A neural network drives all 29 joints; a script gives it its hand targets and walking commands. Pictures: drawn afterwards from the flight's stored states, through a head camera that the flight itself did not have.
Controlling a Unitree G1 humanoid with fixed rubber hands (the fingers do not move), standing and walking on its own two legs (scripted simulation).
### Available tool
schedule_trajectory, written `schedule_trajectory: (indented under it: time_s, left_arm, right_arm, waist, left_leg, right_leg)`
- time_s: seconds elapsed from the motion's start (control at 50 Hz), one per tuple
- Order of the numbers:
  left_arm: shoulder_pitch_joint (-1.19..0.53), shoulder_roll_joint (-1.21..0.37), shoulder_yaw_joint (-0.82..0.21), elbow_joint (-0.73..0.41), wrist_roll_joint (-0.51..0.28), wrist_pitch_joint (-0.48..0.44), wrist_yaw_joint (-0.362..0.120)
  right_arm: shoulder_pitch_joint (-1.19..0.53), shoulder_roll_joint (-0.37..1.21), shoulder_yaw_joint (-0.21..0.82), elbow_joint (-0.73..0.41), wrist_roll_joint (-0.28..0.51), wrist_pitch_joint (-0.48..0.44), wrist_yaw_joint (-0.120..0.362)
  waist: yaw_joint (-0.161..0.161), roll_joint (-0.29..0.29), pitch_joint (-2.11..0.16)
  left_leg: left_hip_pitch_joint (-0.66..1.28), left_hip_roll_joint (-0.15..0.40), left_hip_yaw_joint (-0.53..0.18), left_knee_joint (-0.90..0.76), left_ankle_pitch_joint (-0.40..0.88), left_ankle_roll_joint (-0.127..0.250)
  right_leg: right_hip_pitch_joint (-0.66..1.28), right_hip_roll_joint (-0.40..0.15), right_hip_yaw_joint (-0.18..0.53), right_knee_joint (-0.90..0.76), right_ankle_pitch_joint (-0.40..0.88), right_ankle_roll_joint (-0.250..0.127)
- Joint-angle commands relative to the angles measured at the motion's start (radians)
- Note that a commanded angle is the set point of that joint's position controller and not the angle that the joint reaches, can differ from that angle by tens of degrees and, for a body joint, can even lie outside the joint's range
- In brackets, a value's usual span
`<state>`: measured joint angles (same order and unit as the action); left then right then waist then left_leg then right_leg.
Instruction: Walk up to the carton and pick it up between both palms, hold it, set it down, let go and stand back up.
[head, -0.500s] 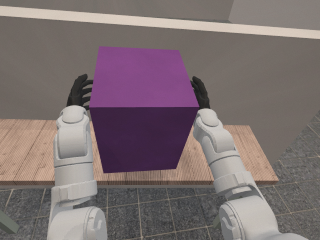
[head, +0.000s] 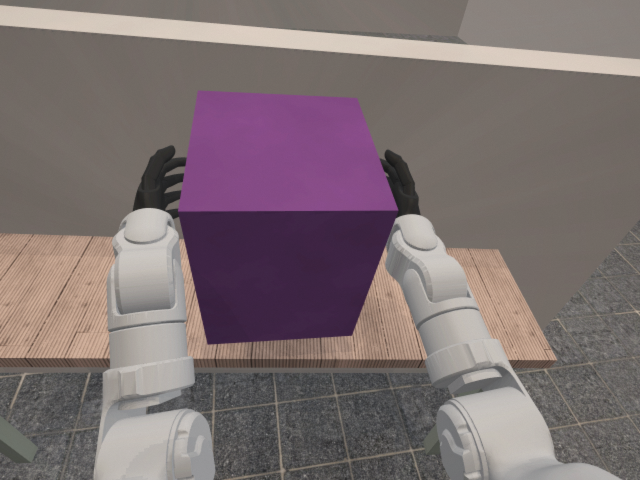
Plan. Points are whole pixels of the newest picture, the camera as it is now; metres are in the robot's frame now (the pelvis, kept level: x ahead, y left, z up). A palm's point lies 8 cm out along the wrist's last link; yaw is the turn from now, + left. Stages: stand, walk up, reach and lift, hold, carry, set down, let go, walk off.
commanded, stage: hold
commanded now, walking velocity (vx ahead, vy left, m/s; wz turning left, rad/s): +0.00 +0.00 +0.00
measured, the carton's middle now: (281, 223) +0.39 +0.01 +0.14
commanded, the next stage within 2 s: none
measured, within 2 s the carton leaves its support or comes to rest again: neither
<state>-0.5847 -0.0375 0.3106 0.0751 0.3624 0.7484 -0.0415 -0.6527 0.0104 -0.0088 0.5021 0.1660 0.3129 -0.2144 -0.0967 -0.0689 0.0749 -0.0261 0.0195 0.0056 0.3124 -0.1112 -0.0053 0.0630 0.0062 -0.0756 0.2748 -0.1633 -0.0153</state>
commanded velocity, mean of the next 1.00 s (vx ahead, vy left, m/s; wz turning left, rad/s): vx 0.00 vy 0.00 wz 0.00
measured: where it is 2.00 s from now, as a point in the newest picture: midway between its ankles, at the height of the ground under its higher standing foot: outside the picture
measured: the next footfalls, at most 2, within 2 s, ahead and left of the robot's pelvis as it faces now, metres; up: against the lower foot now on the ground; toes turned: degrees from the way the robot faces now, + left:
none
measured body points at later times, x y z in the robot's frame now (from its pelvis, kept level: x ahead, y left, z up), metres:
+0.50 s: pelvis +0.00 +0.00 +0.00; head -0.04 +0.03 +0.45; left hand +0.37 +0.16 +0.18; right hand +0.37 -0.14 +0.18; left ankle +0.05 +0.12 -0.75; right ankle +0.01 -0.11 -0.75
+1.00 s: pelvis +0.00 +0.00 +0.00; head -0.04 +0.03 +0.45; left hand +0.37 +0.16 +0.18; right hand +0.37 -0.14 +0.18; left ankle +0.05 +0.12 -0.75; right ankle +0.01 -0.11 -0.75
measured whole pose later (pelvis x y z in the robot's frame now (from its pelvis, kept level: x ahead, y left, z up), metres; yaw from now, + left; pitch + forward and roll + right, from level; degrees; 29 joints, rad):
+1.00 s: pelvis +0.00 +0.00 +0.00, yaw +0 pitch -10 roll -1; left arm -0.57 -0.04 0.30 0.05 0.35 0.75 -0.05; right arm -0.63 0.02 -0.01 0.48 0.16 0.30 -0.21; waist -0.10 -0.06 0.07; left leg -0.02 0.02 0.01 0.31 -0.11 0.00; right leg 0.06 0.00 -0.08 0.28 -0.17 -0.02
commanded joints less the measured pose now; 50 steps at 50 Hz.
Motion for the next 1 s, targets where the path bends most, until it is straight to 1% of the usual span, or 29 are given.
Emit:
schedule_trajectory:
  time_s: [0.0, 0.04, 0.08, 0.1, 0.12, 0.14, 0.16, 0.2, 0.22, 0.24, 0.26, 0.3, 0.34, 0.4, 0.44, 0.48, 0.52, 0.56, 0.6, 0.66, 0.7, 0.74, 0.76, 0.8, 0.86, 0.9, 0.94, 0.96, 0.98]
  left_arm:
    - [-0.624, -0.490, -0.511, -0.177, -0.179, -0.075, -0.151]
    - [-0.609, -0.485, -0.523, -0.165, -0.182, -0.076, -0.142]
    - [-0.596, -0.483, -0.502, -0.124, -0.163, -0.070, -0.142]
    - [-0.599, -0.496, -0.510, -0.122, -0.160, -0.067, -0.142]
    - [-0.608, -0.499, -0.506, -0.124, -0.162, -0.066, -0.141]
    - [-0.614, -0.504, -0.515, -0.148, -0.165, -0.068, -0.140]
    - [-0.588, -0.492, -0.501, -0.134, -0.162, -0.064, -0.139]
    - [-0.585, -0.487, -0.508, -0.148, -0.160, -0.062, -0.141]
    - [-0.594, -0.489, -0.514, -0.168, -0.171, -0.066, -0.143]
    - [-0.583, -0.486, -0.507, -0.141, -0.162, -0.061, -0.145]
    - [-0.574, -0.479, -0.491, -0.139, -0.162, -0.059, -0.150]
    - [-0.578, -0.473, -0.484, -0.141, -0.161, -0.062, -0.157]
    - [-0.575, -0.476, -0.504, -0.168, -0.168, -0.067, -0.155]
    - [-0.572, -0.479, -0.509, -0.191, -0.171, -0.071, -0.152]
    - [-0.587, -0.478, -0.515, -0.181, -0.170, -0.072, -0.144]
    - [-0.569, -0.492, -0.523, -0.174, -0.167, -0.064, -0.138]
    - [-0.561, -0.487, -0.509, -0.160, -0.168, -0.057, -0.141]
    - [-0.585, -0.475, -0.493, -0.150, -0.166, -0.059, -0.148]
    - [-0.594, -0.476, -0.511, -0.179, -0.174, -0.067, -0.149]
    - [-0.595, -0.478, -0.511, -0.192, -0.175, -0.074, -0.149]
    - [-0.559, -0.464, -0.479, -0.142, -0.151, -0.064, -0.153]
    - [-0.563, -0.455, -0.468, -0.154, -0.154, -0.067, -0.157]
    - [-0.565, -0.453, -0.475, -0.148, -0.149, -0.065, -0.159]
    - [-0.579, -0.472, -0.486, -0.147, -0.165, -0.062, -0.163]
    - [-0.579, -0.486, -0.528, -0.180, -0.180, -0.074, -0.151]
    - [-0.583, -0.478, -0.515, -0.158, -0.172, -0.073, -0.149]
    - [-0.585, -0.483, -0.512, -0.170, -0.168, -0.074, -0.146]
    - [-0.579, -0.474, -0.493, -0.137, -0.158, -0.068, -0.149]
    - [-0.587, -0.478, -0.490, -0.132, -0.160, -0.068, -0.150]
  right_arm:
    - [-0.730, 0.483, 0.344, -0.364, 0.071, -0.086, 0.107]
    - [-0.736, 0.482, 0.361, -0.377, 0.080, -0.084, 0.103]
    - [-0.717, 0.470, 0.338, -0.331, 0.065, -0.071, 0.107]
    - [-0.708, 0.466, 0.316, -0.314, 0.054, -0.070, 0.114]
    - [-0.726, 0.470, 0.315, -0.320, 0.051, -0.073, 0.120]
    - [-0.719, 0.474, 0.319, -0.323, 0.055, -0.079, 0.123]
    - [-0.710, 0.461, 0.322, -0.313, 0.060, -0.077, 0.123]
    - [-0.691, 0.453, 0.321, -0.310, 0.065, -0.077, 0.117]
    - [-0.696, 0.464, 0.328, -0.326, 0.068, -0.078, 0.113]
    - [-0.693, 0.457, 0.326, -0.313, 0.065, -0.073, 0.110]
    - [-0.685, 0.456, 0.326, -0.312, 0.061, -0.069, 0.106]
    - [-0.694, 0.463, 0.332, -0.331, 0.052, -0.073, 0.104]
    - [-0.694, 0.476, 0.352, -0.365, 0.068, -0.079, 0.098]
    - [-0.716, 0.484, 0.392, -0.410, 0.095, -0.081, 0.095]
    - [-0.698, 0.465, 0.365, -0.368, 0.081, -0.075, 0.102]
    - [-0.672, 0.461, 0.351, -0.347, 0.069, -0.072, 0.112]
    - [-0.700, 0.457, 0.352, -0.363, 0.074, -0.076, 0.113]
    - [-0.707, 0.459, 0.341, -0.344, 0.066, -0.072, 0.109]
    - [-0.675, 0.463, 0.343, -0.332, 0.065, -0.072, 0.108]
    - [-0.673, 0.476, 0.359, -0.343, 0.078, -0.074, 0.104]
    - [-0.687, 0.471, 0.368, -0.348, 0.075, -0.073, 0.100]
    - [-0.685, 0.478, 0.369, -0.346, 0.071, -0.075, 0.100]
    - [-0.666, 0.466, 0.350, -0.319, 0.061, -0.071, 0.100]
    - [-0.713, 0.467, 0.340, -0.356, 0.062, -0.083, 0.105]
    - [-0.703, 0.473, 0.358, -0.383, 0.073, -0.089, 0.102]
    - [-0.671, 0.459, 0.341, -0.329, 0.060, -0.075, 0.102]
    - [-0.663, 0.464, 0.334, -0.320, 0.054, -0.076, 0.112]
    - [-0.665, 0.452, 0.321, -0.298, 0.046, -0.072, 0.113]
    - [-0.689, 0.456, 0.320, -0.318, 0.042, -0.078, 0.116]
  waist:
    - [-0.013, 0.106, -0.466]
    - [-0.011, 0.105, -0.462]
    - [-0.009, 0.103, -0.386]
    - [-0.013, 0.128, -0.362]
    - [-0.005, 0.116, -0.368]
    - [-0.005, 0.130, -0.385]
    - [-0.002, 0.116, -0.385]
    - [-0.017, 0.129, -0.399]
    - [-0.022, 0.119, -0.414]
    - [-0.023, 0.120, -0.384]
    - [-0.026, 0.092, -0.383]
    - [-0.019, 0.074, -0.400]
    - [-0.020, 0.093, -0.426]
    - [0.001, 0.099, -0.449]
    - [-0.006, 0.112, -0.410]
    - [-0.007, 0.124, -0.379]
    - [0.000, 0.101, -0.398]
    - [-0.007, 0.080, -0.393]
    - [-0.020, 0.097, -0.411]
    - [-0.015, 0.114, -0.420]
    - [0.006, 0.097, -0.384]
    - [0.005, 0.067, -0.402]
    - [-0.007, 0.083, -0.377]
    - [-0.006, 0.081, -0.387]
    - [-0.017, 0.115, -0.433]
    - [-0.027, 0.112, -0.391]
    - [-0.018, 0.111, -0.381]
    - [-0.019, 0.098, -0.357]
    - [-0.006, 0.096, -0.369]
  left_leg:
    - [0.222, -0.046, 0.036, 0.012, 0.186, -0.014]
    - [0.232, -0.049, 0.030, 0.022, 0.197, -0.016]
    - [0.202, -0.041, 0.030, -0.006, 0.132, -0.007]
    - [0.180, -0.034, 0.027, -0.024, 0.088, -0.012]
    - [0.170, -0.029, 0.030, -0.033, 0.076, -0.006]
    - [0.182, -0.029, 0.030, -0.026, 0.107, -0.011]
    - [0.199, -0.030, 0.031, -0.014, 0.150, -0.011]
    - [0.227, -0.034, 0.031, -0.001, 0.177, -0.020]
    - [0.230, -0.039, 0.030, 0.007, 0.193, -0.020]
    - [0.225, -0.039, 0.031, 0.004, 0.184, -0.020]
    - [0.227, -0.039, 0.034, 0.001, 0.175, -0.015]
    - [0.218, -0.043, 0.037, -0.002, 0.164, -0.008]
    - [0.230, -0.047, 0.033, 0.018, 0.224, -0.014]
    - [0.232, -0.051, 0.033, 0.025, 0.248, -0.015]
    - [0.225, -0.040, 0.028, 0.007, 0.186, -0.019]
    - [0.224, -0.029, 0.027, -0.006, 0.173, -0.019]
    - [0.223, -0.035, 0.032, -0.002, 0.175, -0.014]
    - [0.220, -0.037, 0.036, -0.007, 0.153, -0.008]
    - [0.235, -0.042, 0.038, 0.003, 0.181, -0.018]
    - [0.231, -0.047, 0.036, 0.009, 0.198, -0.018]
    - [0.207, -0.051, 0.037, 0.004, 0.183, -0.006]
    - [0.203, -0.053, 0.042, -0.002, 0.172, 0.001]
    - [0.199, -0.050, 0.041, -0.009, 0.149, -0.006]
    - [0.193, -0.046, 0.042, -0.012, 0.130, -0.006]
    - [0.231, -0.044, 0.032, 0.012, 0.195, -0.020]
    - [0.221, -0.040, 0.031, -0.002, 0.158, -0.020]
    - [0.217, -0.036, 0.031, -0.013, 0.149, -0.017]
    - [0.210, -0.032, 0.033, -0.021, 0.127, -0.013]
    - [0.197, -0.031, 0.035, -0.027, 0.099, -0.007]
  right_leg:
    - [-0.008, 0.034, -0.028, -0.031, 0.164, 0.057]
    - [-0.017, 0.033, -0.023, -0.032, 0.180, 0.058]
    - [-0.047, 0.031, -0.022, -0.041, 0.120, 0.057]
    - [-0.054, 0.033, -0.027, -0.040, 0.070, 0.049]
    - [-0.054, 0.035, -0.027, -0.042, 0.054, 0.046]
    - [-0.043, 0.034, -0.027, -0.038, 0.075, 0.042]
    - [-0.036, 0.037, -0.026, -0.036, 0.104, 0.044]
    - [-0.032, 0.037, -0.026, -0.036, 0.124, 0.047]
    - [-0.032, 0.037, -0.026, -0.036, 0.148, 0.053]
    - [-0.040, 0.036, -0.027, -0.040, 0.144, 0.051]
    - [-0.035, 0.034, -0.025, -0.045, 0.151, 0.057]
    - [-0.017, 0.030, -0.027, -0.040, 0.171, 0.063]
    - [0.006, 0.030, -0.024, -0.027, 0.241, 0.066]
    - [0.014, 0.034, -0.021, -0.022, 0.257, 0.065]
    - [-0.038, 0.036, -0.029, -0.033, 0.154, 0.056]
    - [-0.053, 0.039, -0.030, -0.038, 0.120, 0.046]
    - [-0.039, 0.037, -0.026, -0.042, 0.130, 0.048]
    - [-0.037, 0.035, -0.024, -0.043, 0.131, 0.056]
    - [-0.030, 0.033, -0.023, -0.035, 0.170, 0.059]
    - [-0.014, 0.027, -0.019, -0.030, 0.209, 0.061]
    - [0.003, 0.024, -0.019, -0.033, 0.207, 0.063]
    - [0.009, 0.025, -0.020, -0.032, 0.216, 0.068]
    - [0.004, 0.025, -0.020, -0.033, 0.193, 0.064]
    - [-0.016, 0.027, -0.024, -0.039, 0.156, 0.059]
    - [-0.015, 0.030, -0.026, -0.029, 0.195, 0.056]
    - [-0.041, 0.030, -0.027, -0.040, 0.155, 0.052]
    - [-0.041, 0.031, -0.030, -0.040, 0.130, 0.049]
    - [-0.043, 0.031, -0.030, -0.046, 0.108, 0.050]
    - [-0.048, 0.032, -0.032, -0.044, 0.077, 0.049]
